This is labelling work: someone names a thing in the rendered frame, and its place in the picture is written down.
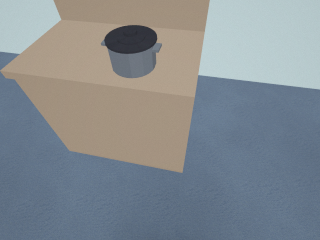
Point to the pot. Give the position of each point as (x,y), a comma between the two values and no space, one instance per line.
(134,65)

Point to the table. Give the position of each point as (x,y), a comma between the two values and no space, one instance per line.
(67,74)

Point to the lid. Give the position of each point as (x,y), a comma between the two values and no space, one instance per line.
(144,40)

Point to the knob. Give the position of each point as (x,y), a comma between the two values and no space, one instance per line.
(129,31)

